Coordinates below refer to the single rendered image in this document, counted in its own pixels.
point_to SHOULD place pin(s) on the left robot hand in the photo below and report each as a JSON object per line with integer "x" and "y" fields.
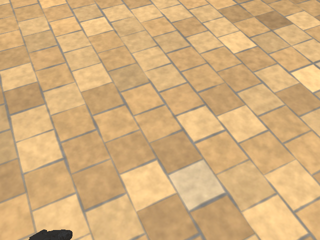
{"x": 52, "y": 235}

